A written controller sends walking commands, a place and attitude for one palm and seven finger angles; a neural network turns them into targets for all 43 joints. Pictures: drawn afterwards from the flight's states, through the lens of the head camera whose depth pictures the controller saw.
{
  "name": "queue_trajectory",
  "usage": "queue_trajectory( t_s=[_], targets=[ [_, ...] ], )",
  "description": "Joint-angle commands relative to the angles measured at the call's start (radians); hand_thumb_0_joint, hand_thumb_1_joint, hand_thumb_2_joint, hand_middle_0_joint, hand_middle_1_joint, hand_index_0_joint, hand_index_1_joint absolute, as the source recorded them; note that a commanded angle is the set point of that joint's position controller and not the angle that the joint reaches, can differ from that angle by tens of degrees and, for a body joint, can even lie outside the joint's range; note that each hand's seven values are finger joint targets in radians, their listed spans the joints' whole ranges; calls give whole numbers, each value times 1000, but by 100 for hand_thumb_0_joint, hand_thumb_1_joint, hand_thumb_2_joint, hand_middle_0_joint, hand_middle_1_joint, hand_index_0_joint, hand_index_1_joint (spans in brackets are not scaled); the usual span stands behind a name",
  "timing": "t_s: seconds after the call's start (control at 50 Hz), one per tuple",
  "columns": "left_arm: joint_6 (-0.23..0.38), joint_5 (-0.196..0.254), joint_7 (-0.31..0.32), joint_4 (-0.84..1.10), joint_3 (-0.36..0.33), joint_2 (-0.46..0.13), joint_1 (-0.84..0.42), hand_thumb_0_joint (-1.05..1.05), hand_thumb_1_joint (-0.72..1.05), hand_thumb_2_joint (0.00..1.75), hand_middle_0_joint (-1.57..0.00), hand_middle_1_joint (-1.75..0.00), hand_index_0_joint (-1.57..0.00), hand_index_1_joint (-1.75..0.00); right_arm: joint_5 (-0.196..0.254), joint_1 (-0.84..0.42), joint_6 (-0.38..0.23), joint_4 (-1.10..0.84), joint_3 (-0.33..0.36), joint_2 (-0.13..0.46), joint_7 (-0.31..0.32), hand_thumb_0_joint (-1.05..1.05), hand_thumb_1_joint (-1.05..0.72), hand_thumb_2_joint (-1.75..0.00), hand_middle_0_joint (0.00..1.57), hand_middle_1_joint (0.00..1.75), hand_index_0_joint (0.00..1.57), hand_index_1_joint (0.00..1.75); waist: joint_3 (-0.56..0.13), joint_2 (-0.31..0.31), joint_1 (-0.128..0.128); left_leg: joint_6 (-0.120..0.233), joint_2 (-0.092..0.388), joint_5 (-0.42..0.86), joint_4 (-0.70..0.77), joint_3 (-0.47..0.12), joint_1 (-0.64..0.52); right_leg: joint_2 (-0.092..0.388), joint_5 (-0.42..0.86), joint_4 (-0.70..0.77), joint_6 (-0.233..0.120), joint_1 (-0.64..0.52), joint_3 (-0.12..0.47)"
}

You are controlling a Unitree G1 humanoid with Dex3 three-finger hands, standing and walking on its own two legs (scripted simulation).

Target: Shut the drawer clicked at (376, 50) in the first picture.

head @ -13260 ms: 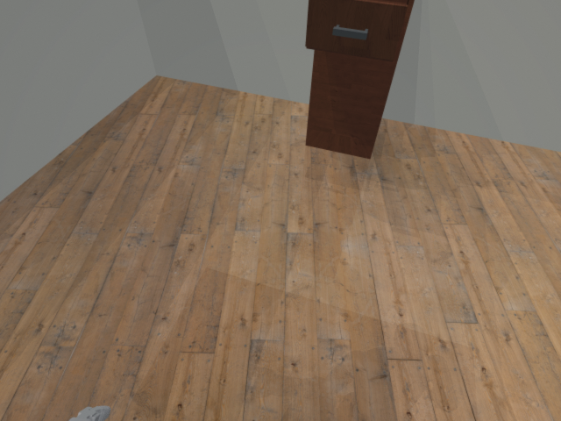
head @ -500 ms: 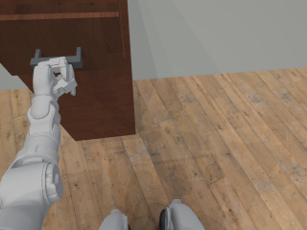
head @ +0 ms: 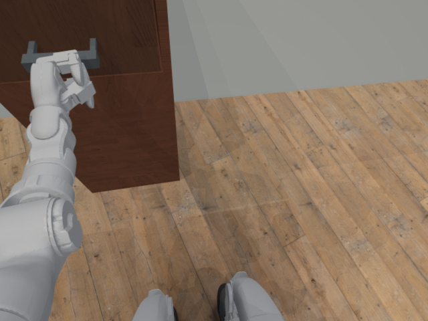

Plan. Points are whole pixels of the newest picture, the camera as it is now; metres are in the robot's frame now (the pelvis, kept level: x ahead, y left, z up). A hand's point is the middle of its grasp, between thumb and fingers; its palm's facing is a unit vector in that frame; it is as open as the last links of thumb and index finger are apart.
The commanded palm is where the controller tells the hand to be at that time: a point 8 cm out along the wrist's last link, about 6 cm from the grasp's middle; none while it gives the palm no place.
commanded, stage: push the drawer shut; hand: left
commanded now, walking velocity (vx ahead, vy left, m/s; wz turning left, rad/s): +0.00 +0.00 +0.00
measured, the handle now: (63, 53) +0.60 +0.22 +0.08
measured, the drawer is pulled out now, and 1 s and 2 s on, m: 0.00 0.00 0.00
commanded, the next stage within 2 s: pull the fist back off the drawer in 0.32 s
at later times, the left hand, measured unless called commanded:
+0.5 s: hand (81, 82) +0.54 +0.18 +0.07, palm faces +0.09 -0.99 -0.05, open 2.8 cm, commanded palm +0.55 +0.22 +0.08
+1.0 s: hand (85, 85) +0.53 +0.18 +0.07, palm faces +0.09 -1.00 -0.03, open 2.8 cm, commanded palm +0.49 +0.21 +0.08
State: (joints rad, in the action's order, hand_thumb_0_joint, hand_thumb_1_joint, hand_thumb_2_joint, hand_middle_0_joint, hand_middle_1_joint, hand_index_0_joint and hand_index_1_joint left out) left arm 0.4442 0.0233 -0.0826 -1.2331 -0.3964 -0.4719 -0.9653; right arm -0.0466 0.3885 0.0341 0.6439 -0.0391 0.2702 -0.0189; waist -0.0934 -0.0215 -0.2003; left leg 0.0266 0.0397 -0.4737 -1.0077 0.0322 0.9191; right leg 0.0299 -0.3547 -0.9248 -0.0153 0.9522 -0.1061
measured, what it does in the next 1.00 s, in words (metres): stands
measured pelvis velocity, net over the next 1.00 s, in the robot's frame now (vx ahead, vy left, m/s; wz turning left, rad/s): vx -0.01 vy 0.01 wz -0.01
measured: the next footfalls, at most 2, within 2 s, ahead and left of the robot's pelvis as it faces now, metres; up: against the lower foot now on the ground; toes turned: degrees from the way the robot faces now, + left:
none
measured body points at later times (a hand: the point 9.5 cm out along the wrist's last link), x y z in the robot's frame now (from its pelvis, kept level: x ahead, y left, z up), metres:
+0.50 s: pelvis -0.02 +0.00 -0.01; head +0.13 +0.03 +0.41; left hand +0.52 +0.24 +0.08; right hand -0.04 -0.27 -0.11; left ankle +0.00 +0.10 -0.67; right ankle +0.04 -0.12 -0.67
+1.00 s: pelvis -0.01 +0.01 -0.01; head +0.13 +0.03 +0.42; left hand +0.52 +0.23 +0.07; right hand -0.04 -0.25 -0.11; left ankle +0.00 +0.10 -0.67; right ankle +0.04 -0.12 -0.67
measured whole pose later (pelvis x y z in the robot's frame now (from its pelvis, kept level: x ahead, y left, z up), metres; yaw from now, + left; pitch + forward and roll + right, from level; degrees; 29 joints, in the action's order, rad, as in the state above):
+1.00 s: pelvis -0.01 +0.01 -0.01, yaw +0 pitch +23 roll -3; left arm 0.39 0.03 -0.09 -1.22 -0.39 -0.51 -1.01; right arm -0.05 0.43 0.03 0.62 -0.06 0.27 -0.03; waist -0.09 -0.02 -0.22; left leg 0.03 0.04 -0.46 -1.04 0.03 0.98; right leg 0.02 -0.33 -0.93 -0.01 1.00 -0.10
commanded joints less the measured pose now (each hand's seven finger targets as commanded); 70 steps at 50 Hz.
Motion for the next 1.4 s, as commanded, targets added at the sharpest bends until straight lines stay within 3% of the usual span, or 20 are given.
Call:
queue_trajectory(
  t_s=[0.0,0.1,0.16,0.26,0.3,0.36,0.42,0.54,0.6,0.68,0.78,0.82,0.92,0.98,1.02,1.06,1.2,1.28,1.32,1.38],
  targets=[
    [50,-5,18,200,-29,-291,-595,0,90,90,-140,-160,-140,-160,-1,193,-2,-40,59,187,17,0,-90,-90,20,30,20,30,-458,-108,-60,6,-20,287,113,-86,-242,-47,159,99,6,-233,82],
    [53,-6,19,214,-34,-324,-682,0,90,90,-140,-160,-140,-160,-4,208,1,-30,55,190,21,0,-90,-90,20,30,20,30,-472,-125,-87,7,-17,291,99,-96,-251,-50,152,98,9,-206,80],
    [59,-9,17,217,9,-292,-738,0,90,90,-140,-160,-140,-160,-7,207,-4,-21,51,189,19,0,-90,-90,20,30,20,30,-472,-200,-99,-1,-15,271,99,-112,-288,-50,113,94,3,-146,72],
    [51,-12,25,197,21,-308,-792,0,90,90,-140,-160,-140,-160,-8,214,-16,-12,44,199,25,0,-90,-90,20,30,20,30,-466,-203,-125,3,-13,197,99,-121,-262,-50,59,97,5,-110,73],
    [42,-11,26,178,54,-275,-797,0,90,90,-140,-160,-140,-160,-5,213,-25,-12,41,198,26,0,-90,-90,20,30,20,30,-448,-200,-136,6,-15,159,103,-118,-243,-50,36,104,7,-103,75],
    [28,-3,24,157,25,-331,-807,0,90,90,-140,-160,-140,-160,0,217,-39,-11,34,207,34,0,-90,-90,20,30,20,30,-446,-169,-140,13,-13,105,102,-112,-188,-50,3,112,11,-125,85],
    [16,2,13,152,46,-324,-816,0,90,90,-140,-160,-140,-160,5,218,-56,-12,28,208,41,0,-90,-90,20,30,20,30,-432,-198,-146,14,-13,67,111,-110,-169,-49,-21,116,9,-122,88],
    [8,5,0,144,1,-378,-812,0,90,90,-140,-160,-140,-160,2,227,-64,-25,24,215,36,0,-90,-90,20,30,20,30,-457,-189,-128,12,-15,58,100,-111,-140,-50,-30,104,6,-139,91],
    [-2,1,-2,114,12,-347,-787,0,90,90,-140,-160,-140,-160,-1,227,-63,-29,28,215,31,0,-90,-90,20,30,20,30,-423,-171,-127,11,-15,32,104,-120,-133,-49,-46,101,4,-109,82],
    [-3,-3,0,139,20,-318,-777,0,90,90,-140,-160,-140,-160,-4,232,-56,-38,34,212,22,0,-90,-90,20,30,20,30,-455,-189,-119,9,-16,58,103,-122,-171,-48,-28,96,3,-100,78],
    [-4,1,1,162,-14,-319,-690,0,90,90,-140,-160,-140,-160,-7,236,-42,-50,42,212,13,0,-90,-90,20,30,20,30,-492,-184,-79,4,-14,107,111,-125,-220,-51,0,90,-2,-122,69],
    [-5,9,-1,164,22,-249,-657,0,90,90,-140,-160,-140,-160,-7,230,-36,-53,42,205,8,0,-90,-90,20,30,20,30,-461,-186,-80,2,-12,119,120,-127,-242,-52,10,90,-4,-101,61],
    [6,22,9,228,-13,-256,-542,0,90,90,-140,-160,-140,-160,-3,220,-17,-70,52,201,3,0,-90,-90,20,30,20,30,-479,-160,-37,0,-12,199,133,-109,-279,-55,62,98,-6,-172,60],
    [18,30,8,278,-8,-216,-428,0,90,90,-140,-160,-140,-160,1,207,-2,-87,60,190,-4,0,-90,-90,20,30,20,30,-489,-144,-2,-6,-10,280,143,-95,-317,-60,118,102,-7,-219,57],
    [28,34,10,302,9,-188,-396,0,90,90,-140,-160,-140,-160,2,201,7,-89,63,185,-6,0,-90,-90,20,30,20,30,-471,-127,-3,-5,-9,321,146,-90,-331,-61,157,102,-7,-233,55],
    [35,36,17,319,-30,-226,-368,0,90,90,-140,-160,-140,-160,5,192,16,-91,66,185,-6,0,-90,-90,20,30,20,30,-464,-98,14,-4,-11,330,148,-77,-308,-62,185,106,-4,-279,63],
    [55,58,6,418,-19,-164,-189,0,90,90,-140,-160,-140,-160,17,172,36,-102,81,159,-9,0,-90,-90,20,30,20,30,-496,-96,56,-12,-9,565,147,-54,-376,-62,395,98,-4,-383,71],
    [29,109,-23,668,1,-117,47,0,90,90,-140,-160,-140,-160,41,133,33,-152,94,139,-12,0,-90,-90,20,30,20,30,-582,-127,117,-16,-1,751,186,-40,-490,-58,541,130,-5,-519,75],
    [-6,141,-32,745,39,-55,192,0,90,90,-140,-160,-140,-160,54,116,19,-165,96,129,-11,0,-90,-90,20,30,20,30,-543,-93,128,-11,5,804,211,-34,-503,-55,596,154,-6,-563,72],
    [-60,175,-29,853,46,-36,293,0,90,90,-140,-160,-140,-160,72,67,-2,-166,96,129,-2,0,-90,-90,20,30,20,30,-435,-20,128,-6,2,694,262,-18,-466,-49,596,195,3,-624,68]
  ],
)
